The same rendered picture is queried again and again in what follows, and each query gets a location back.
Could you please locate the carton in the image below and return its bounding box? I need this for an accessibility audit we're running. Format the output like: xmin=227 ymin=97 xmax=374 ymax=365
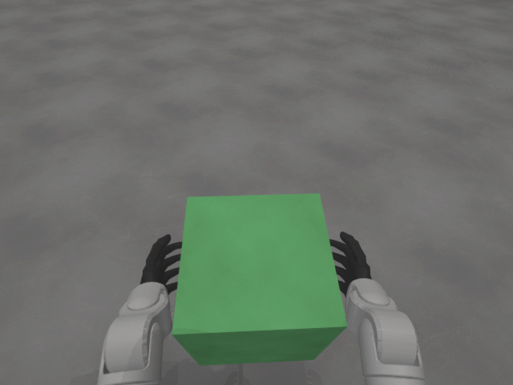
xmin=172 ymin=193 xmax=347 ymax=366

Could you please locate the robot right forearm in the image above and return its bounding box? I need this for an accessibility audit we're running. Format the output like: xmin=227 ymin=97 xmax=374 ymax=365
xmin=345 ymin=278 xmax=426 ymax=385

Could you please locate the left robot hand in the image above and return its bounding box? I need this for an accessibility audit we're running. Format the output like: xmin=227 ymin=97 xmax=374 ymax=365
xmin=140 ymin=234 xmax=182 ymax=295

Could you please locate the right robot hand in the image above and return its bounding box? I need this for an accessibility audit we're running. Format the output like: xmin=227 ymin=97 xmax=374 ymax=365
xmin=329 ymin=232 xmax=372 ymax=296

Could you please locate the robot left forearm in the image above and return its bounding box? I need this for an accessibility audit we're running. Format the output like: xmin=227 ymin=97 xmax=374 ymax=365
xmin=97 ymin=282 xmax=172 ymax=385

